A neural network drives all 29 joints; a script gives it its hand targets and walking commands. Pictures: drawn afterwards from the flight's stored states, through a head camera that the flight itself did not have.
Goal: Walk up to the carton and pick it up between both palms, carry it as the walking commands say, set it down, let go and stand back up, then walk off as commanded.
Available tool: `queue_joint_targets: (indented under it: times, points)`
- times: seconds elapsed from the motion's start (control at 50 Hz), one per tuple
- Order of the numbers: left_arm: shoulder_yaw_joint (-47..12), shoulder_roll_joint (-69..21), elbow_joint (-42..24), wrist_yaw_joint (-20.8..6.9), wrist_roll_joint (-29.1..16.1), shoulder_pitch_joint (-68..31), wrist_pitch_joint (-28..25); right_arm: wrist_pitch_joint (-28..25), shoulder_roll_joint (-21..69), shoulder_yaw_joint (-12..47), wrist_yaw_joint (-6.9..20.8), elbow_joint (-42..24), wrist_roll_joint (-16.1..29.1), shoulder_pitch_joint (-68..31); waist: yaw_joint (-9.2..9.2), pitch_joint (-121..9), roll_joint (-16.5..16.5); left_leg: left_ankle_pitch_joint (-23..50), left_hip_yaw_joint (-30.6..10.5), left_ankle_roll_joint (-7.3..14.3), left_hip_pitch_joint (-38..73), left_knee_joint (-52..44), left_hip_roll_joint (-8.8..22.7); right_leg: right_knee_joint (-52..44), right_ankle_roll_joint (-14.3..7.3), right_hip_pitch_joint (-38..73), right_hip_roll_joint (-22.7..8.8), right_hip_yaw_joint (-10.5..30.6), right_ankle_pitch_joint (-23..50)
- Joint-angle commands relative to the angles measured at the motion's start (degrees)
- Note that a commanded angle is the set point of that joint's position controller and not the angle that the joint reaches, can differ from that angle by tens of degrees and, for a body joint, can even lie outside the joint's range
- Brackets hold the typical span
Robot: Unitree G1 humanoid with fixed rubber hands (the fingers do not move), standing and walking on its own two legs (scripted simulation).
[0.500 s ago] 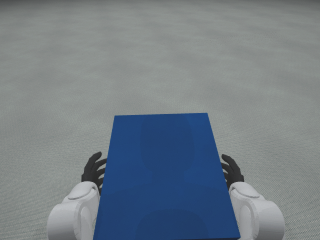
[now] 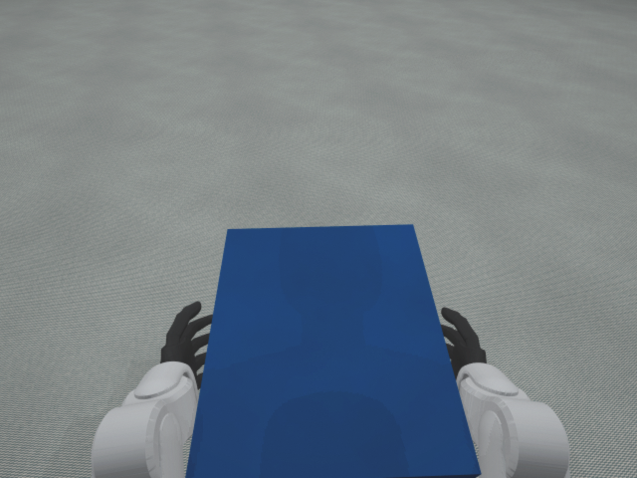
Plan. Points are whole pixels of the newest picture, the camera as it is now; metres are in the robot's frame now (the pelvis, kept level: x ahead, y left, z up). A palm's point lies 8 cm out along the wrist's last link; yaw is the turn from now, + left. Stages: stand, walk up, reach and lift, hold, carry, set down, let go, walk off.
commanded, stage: carry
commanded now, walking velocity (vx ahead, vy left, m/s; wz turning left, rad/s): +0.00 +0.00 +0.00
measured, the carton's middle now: (324, 379) +0.26 +0.00 +0.03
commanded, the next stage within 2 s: none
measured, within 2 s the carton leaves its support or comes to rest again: neither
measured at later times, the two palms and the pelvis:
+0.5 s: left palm (154, 381) +0.23 +0.18 +0.08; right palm (441, 384) +0.22 -0.13 +0.08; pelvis -0.01 +0.03 +0.00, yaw -1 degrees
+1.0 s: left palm (192, 368) +0.25 +0.15 +0.07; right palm (464, 376) +0.24 -0.16 +0.06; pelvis -0.01 +0.00 +0.00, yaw -1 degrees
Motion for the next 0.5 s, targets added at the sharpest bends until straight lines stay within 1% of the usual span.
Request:
queue_joint_targets:
  times: [0.0, 0.02, 0.04, 0.06, 0.08, 0.1, 0.12, 0.14, 0.16, 0.18, 0.2, 0.22, 0.24, 0.26, 0.28, 0.3, 0.32, 0.34, 0.36, 0.38, 0.4, 0.42, 0.44, 0.46, 0.48]
  points:
    - [-39.67, -47.32, -8.59, -7.27, -15.44, -23.57, -1.93, -3.69, 46.27, 37.96, 7.85, -11.75, 17.13, -27.85, 0.04, -19.14, 7.30, 19.03, -11.82, -15.44, 18.78, -5.01, 16.38, -14.15, 0.03, 7.62, 0.79, -4.36, 4.73]
    - [-39.36, -46.35, -8.44, -7.17, -15.37, -22.82, -1.66, -3.15, 45.54, 37.39, 7.48, -10.18, 16.10, -26.09, 0.47, -19.18, 7.10, 22.69, -9.78, -18.48, 16.44, -2.54, 15.14, -17.82, -0.56, 13.03, -1.21, -3.89, 7.85]
    - [-38.91, -46.74, -7.39, -7.28, -14.79, -21.22, -2.07, -3.04, 45.49, 38.86, 7.71, -11.60, 16.66, -27.53, 1.71, -18.06, 3.34, 25.53, -4.39, -25.96, 10.03, 5.11, 11.07, -21.67, -4.14, 17.03, -7.61, 2.31, 1.48]
    - [-38.22, -47.03, -6.49, -7.53, -14.48, -22.76, -2.43, -2.94, 45.91, 39.77, 7.73, -12.76, 16.90, -30.80, 1.42, -14.81, -7.40, 12.30, -2.68, -25.03, 4.44, 14.31, 7.56, -25.55, -7.25, 14.47, -14.20, 11.06, 0.57]
    - [-37.81, -46.63, -5.66, -7.87, -14.10, -23.55, -2.79, -2.93, 45.16, 40.41, 7.79, -12.78, 17.60, -31.14, 0.26, -13.11, -17.54, -11.55, -8.09, -16.93, 3.77, 28.15, 9.09, -22.00, -9.44, 5.31, -21.22, 19.22, 5.16]
    - [-38.71, -45.71, -6.15, -8.13, -14.00, -23.20, -2.28, -3.10, 45.60, 40.07, 7.66, -11.48, 16.88, -30.23, -0.21, -13.10, -13.11, -17.54, -9.00, -11.24, 2.91, 22.91, 8.88, -18.03, -7.87, 5.11, -16.94, 12.22, 10.19]
    - [-38.90, -45.85, -6.19, -8.22, -14.37, -24.80, -1.58, -2.84, 45.37, 39.31, 7.40, -10.82, 16.04, -29.53, -1.02, -10.41, -9.61, -12.37, -8.32, -8.43, 1.87, 11.27, 9.45, -15.30, -5.18, 5.39, -14.56, 8.07, 10.95]
    - [-38.47, -46.83, -5.53, -8.32, -14.69, -24.00, -1.59, -3.16, 45.28, 39.68, 7.28, -12.74, 16.34, -31.71, -0.55, -10.82, -6.77, -5.17, -6.52, -7.74, 4.35, 5.03, 9.24, -13.28, -3.21, 5.00, -11.45, 6.03, 16.17]
    - [-38.28, -46.57, -5.61, -8.22, -14.98, -23.50, -1.46, -2.86, 44.53, 38.48, 7.18, -12.48, 16.04, -30.90, -0.12, -11.56, -5.05, -0.72, -7.91, -7.94, 7.38, 2.78, 11.20, -9.01, -1.73, 4.25, -9.13, 5.06, 19.66]
    - [-38.76, -44.99, -6.17, -7.98, -14.67, -22.02, -1.23, -2.54, 43.83, 37.76, 6.96, -10.38, 15.50, -28.26, 0.33, -12.11, 0.66, 12.75, -12.56, -6.76, 9.49, 4.56, 15.42, -5.43, -0.53, 1.63, -6.47, 3.83, 16.39]
    - [-39.65, -45.27, -8.01, -7.93, -14.82, -24.13, -1.29, -2.45, 45.07, 37.47, 7.30, -8.77, 15.83, -27.66, 0.23, -13.59, 7.26, 18.84, -16.29, -5.72, 10.80, 3.41, 17.87, -1.71, 0.27, 1.06, -3.54, 1.74, 7.06]
    - [-39.17, -44.56, -7.45, -7.73, -14.24, -23.59, -1.21, -2.56, 44.69, 37.35, 7.35, -8.36, 15.95, -27.56, 0.01, -14.63, 9.54, 14.77, -18.46, -5.09, 11.87, 1.14, 19.17, 0.45, 0.55, -0.20, -2.22, 0.71, 1.37]
    - [-39.22, -44.98, -7.93, -7.77, -14.81, -24.69, -1.27, -2.62, 45.09, 37.27, 7.26, -8.48, 15.72, -27.93, -0.02, -13.62, 6.06, 12.16, -17.96, -4.29, 11.44, 0.94, 19.47, -0.93, 0.79, -0.10, -2.34, 0.58, 1.78]
    - [-39.73, -45.39, -8.51, -8.10, -15.06, -25.88, -1.44, -2.85, 45.65, 37.52, 7.56, -8.38, 15.75, -28.66, -0.05, -13.80, 4.65, 3.78, -18.15, -4.65, 9.91, -0.71, 18.87, -1.64, 0.41, 1.18, -1.97, 0.44, 2.41]
    - [-39.66, -46.02, -7.48, -8.41, -15.49, -25.60, -1.39, -3.09, 45.98, 37.29, 7.43, -8.16, 15.40, -28.47, 0.10, -12.81, 3.67, -3.80, -17.01, -4.92, 7.32, -2.06, 17.71, -3.16, -0.09, 2.45, -2.14, 0.90, 3.74]
    - [-40.12, -46.03, -8.55, -8.37, -15.61, -27.45, -1.68, -3.39, 46.28, 37.04, 7.42, -8.45, 15.45, -29.13, -0.07, -11.80, 3.58, -7.24, -17.10, -5.88, 5.77, -3.62, 17.46, -3.60, -0.15, 3.01, -2.30, 0.56, 3.87]
    - [-39.56, -46.03, -7.39, -8.49, -15.32, -26.96, -1.65, -3.60, 45.88, 37.21, 7.38, -9.08, 15.42, -30.49, 0.09, -11.65, 3.29, -10.44, -15.25, -5.26, 4.45, -3.06, 16.30, -5.11, -0.33, 4.04, -3.07, 1.22, 5.10]
    - [-39.24, -45.75, -6.61, -8.40, -15.03, -27.13, -1.75, -3.62, 45.28, 36.73, 7.46, -7.93, 14.90, -29.64, 0.02, -10.46, 3.63, -10.67, -14.85, -5.91, 4.07, -3.08, 15.65, -5.47, -0.78, 3.54, -3.63, 2.02, 5.19]
    - [-38.89, -45.88, -5.26, -8.49, -14.68, -26.29, -1.88, -3.90, 44.99, 36.91, 7.44, -8.78, 14.92, -31.11, 0.09, -11.37, 2.16, -9.13, -14.20, -5.79, 4.94, -2.15, 15.49, -6.49, -0.64, 4.07, -4.13, 2.32, 6.11]
    - [-39.20, -46.78, -6.13, -8.68, -15.14, -26.74, -2.28, -4.06, 45.73, 37.26, 7.51, -9.67, 15.00, -31.56, -0.05, -12.77, 1.44, -10.50, -13.93, -6.22, 5.71, -3.10, 15.18, -6.42, -0.83, 4.59, -3.47, 1.99, 5.72]
    - [-38.80, -46.38, -4.89, -8.80, -15.04, -26.85, -2.48, -4.35, 45.08, 36.48, 7.34, -8.61, 14.29, -31.27, 0.04, -13.08, 1.20, -7.76, -14.04, -5.82, 5.70, -2.07, 15.39, -6.93, -0.93, 5.01, -3.98, 2.59, 6.91]
    - [-38.42, -46.53, -4.85, -8.69, -14.87, -26.95, -2.92, -4.60, 45.82, 36.63, 7.47, -7.82, 14.65, -31.55, 0.03, -13.42, 1.26, -8.04, -13.81, -5.96, 6.44, -2.20, 15.16, -6.79, -0.95, 5.06, -3.71, 2.34, 6.69]
    - [-37.68, -45.42, -3.64, -8.75, -14.35, -27.77, -3.58, -5.26, 44.86, 35.74, 7.58, -6.11, 14.03, -31.92, 0.00, -13.34, 1.35, -6.55, -13.94, -6.23, 6.53, -1.90, 15.43, -6.85, -1.06, 5.01, -3.37, 2.12, 6.67]
    - [-37.81, -45.85, -2.38, -8.73, -14.02, -27.04, -3.75, -5.37, 44.83, 35.61, 7.76, -5.36, 13.94, -31.51, 0.01, -13.01, 2.09, -8.45, -13.95, -6.06, 5.74, -2.30, 15.17, -6.47, -1.25, 4.29, -3.40, 2.32, 6.05]
    - [-37.77, -45.69, -2.87, -8.75, -14.08, -27.44, -4.39, -5.98, 44.73, 35.30, 7.83, -5.09, 13.77, -31.01, 0.07, -13.64, 2.78, -8.59, -13.47, -5.68, 6.19, -2.00, 15.11, -6.75, -1.27, 4.78, -3.76, 2.61, 6.53]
